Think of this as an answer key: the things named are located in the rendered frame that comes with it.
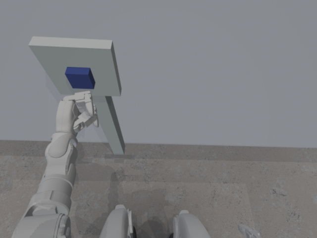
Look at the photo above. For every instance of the panel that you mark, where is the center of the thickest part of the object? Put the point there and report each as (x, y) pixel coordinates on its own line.
(56, 54)

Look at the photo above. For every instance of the robot left hand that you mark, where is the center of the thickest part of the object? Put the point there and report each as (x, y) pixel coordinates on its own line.
(71, 119)

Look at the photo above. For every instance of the button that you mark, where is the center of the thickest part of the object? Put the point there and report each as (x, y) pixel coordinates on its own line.
(80, 77)

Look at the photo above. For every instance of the robot right hand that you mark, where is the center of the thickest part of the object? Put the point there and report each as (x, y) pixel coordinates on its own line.
(248, 232)

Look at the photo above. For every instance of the left robot thigh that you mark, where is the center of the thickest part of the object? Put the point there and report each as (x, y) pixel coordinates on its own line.
(119, 224)

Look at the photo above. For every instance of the robot left upper arm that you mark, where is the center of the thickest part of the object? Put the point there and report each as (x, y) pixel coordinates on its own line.
(44, 226)

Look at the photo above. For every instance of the right robot thigh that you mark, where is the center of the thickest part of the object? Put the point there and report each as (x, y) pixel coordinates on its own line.
(189, 226)

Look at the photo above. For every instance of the left robot forearm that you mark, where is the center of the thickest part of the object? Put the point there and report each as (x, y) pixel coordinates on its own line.
(54, 192)

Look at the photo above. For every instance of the robot thigh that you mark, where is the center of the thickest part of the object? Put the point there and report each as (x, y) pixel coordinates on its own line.
(189, 226)
(119, 224)

